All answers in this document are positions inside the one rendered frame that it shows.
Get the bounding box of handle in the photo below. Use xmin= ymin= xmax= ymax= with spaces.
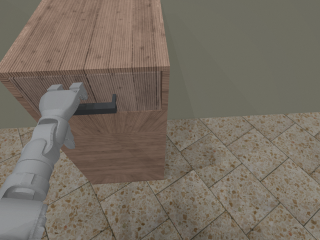
xmin=73 ymin=94 xmax=117 ymax=116

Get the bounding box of robot left forearm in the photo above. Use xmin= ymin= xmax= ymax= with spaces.
xmin=0 ymin=115 xmax=69 ymax=202

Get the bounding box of drawer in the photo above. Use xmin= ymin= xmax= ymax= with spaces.
xmin=8 ymin=71 xmax=161 ymax=116

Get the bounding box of cabinet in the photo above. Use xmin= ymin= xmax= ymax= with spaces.
xmin=0 ymin=0 xmax=170 ymax=185

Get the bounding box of left robot hand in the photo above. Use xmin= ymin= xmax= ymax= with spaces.
xmin=39 ymin=82 xmax=88 ymax=149

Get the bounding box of left robot upper arm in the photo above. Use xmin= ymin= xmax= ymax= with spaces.
xmin=0 ymin=197 xmax=48 ymax=240

